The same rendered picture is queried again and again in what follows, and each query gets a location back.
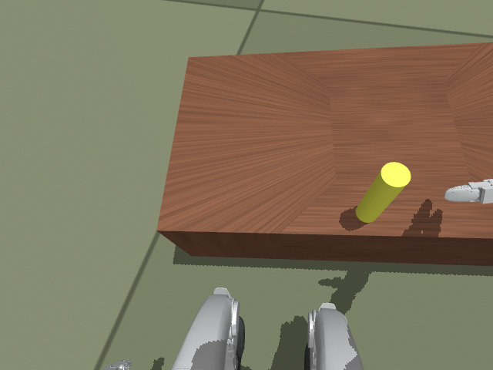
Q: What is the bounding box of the right robot hand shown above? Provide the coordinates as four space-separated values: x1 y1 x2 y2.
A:
444 179 493 204

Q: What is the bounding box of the can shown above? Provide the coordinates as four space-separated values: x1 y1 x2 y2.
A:
356 162 411 223

